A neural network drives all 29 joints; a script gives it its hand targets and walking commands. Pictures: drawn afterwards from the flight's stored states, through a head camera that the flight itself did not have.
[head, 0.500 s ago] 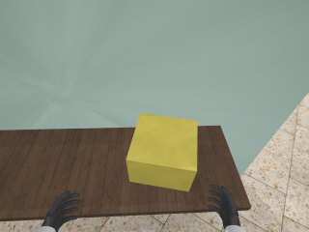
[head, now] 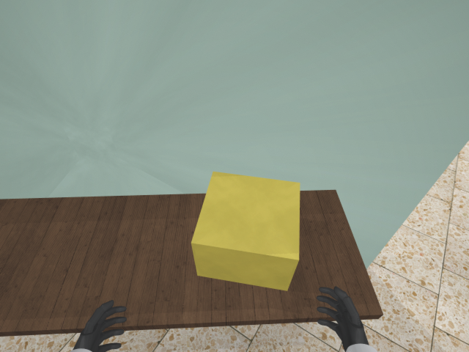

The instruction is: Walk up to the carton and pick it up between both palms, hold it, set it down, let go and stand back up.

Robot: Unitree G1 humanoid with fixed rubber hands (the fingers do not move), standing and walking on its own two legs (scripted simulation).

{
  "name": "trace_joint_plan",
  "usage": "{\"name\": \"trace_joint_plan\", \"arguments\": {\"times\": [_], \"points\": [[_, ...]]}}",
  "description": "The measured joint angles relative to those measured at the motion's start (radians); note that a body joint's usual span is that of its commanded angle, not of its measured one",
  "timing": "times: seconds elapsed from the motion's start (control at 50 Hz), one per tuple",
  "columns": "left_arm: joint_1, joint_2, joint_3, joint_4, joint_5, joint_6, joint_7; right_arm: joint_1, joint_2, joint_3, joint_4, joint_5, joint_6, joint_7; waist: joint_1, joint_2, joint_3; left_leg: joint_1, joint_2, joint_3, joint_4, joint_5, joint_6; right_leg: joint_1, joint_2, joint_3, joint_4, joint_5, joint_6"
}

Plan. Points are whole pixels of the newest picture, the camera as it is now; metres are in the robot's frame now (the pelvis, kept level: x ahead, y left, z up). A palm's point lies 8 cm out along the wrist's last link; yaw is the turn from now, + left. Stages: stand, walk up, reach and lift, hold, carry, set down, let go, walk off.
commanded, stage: set down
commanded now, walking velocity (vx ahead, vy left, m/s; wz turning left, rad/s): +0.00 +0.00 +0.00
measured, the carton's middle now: (248, 229) +0.41 -0.06 -0.10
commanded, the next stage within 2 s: let go in 0.32 s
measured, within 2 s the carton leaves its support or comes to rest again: neither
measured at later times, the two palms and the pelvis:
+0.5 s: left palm out of the picture +0.16 +0.23 -0.08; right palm (358, 346) +0.15 -0.22 -0.08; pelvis +0.00 +0.00 +0.00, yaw +0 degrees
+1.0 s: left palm (76, 347) +0.18 +0.26 -0.06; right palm out of the picture +0.13 -0.27 -0.08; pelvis +0.00 +0.00 +0.00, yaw +0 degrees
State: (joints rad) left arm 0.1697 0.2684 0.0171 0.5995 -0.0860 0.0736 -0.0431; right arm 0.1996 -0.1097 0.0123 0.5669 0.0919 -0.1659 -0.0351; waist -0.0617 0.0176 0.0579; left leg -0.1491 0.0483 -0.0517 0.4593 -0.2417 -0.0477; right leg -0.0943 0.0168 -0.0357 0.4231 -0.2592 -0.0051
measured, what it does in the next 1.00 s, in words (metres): stands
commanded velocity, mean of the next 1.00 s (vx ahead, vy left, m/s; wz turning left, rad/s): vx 0.00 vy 0.00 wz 0.00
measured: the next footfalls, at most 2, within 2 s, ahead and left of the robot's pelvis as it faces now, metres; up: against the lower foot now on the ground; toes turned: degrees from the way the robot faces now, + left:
none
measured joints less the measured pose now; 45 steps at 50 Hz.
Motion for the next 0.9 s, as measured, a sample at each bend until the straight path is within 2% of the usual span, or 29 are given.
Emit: {"name": "trace_joint_plan", "arguments": {"times": [0.72, 0.82, 0.9], "points": [[0.000, -0.047, 0.000, 0.000, 0.051, 0.081, 0.042, -0.010, -0.060, -0.002, 0.080, -0.034, 0.010, 0.056, 0.000, 0.000, 0.006, 0.003, 0.000, 0.000, -0.005, 0.003, -0.002, 0.000, 0.000, 0.000, 0.000, 0.000, -0.001], [0.000, -0.047, 0.000, 0.000, 0.051, 0.080, 0.044, -0.010, -0.064, -0.002, 0.080, -0.034, 0.010, 0.056, 0.000, -0.002, 0.006, 0.003, 0.000, 0.000, -0.005, 0.003, -0.002, 0.000, 0.000, 0.000, 0.000, 0.000, -0.001], [0.006, -0.017, 0.001, -0.002, 0.057, 0.007, 0.047, -0.010, -0.106, -0.003, 0.092, -0.045, 0.077, 0.044, 0.000, -0.002, 0.006, 0.003, 0.000, 0.000, -0.005, 0.003, -0.002, 0.000, 0.000, 0.000, 0.000, 0.000, -0.001]]}}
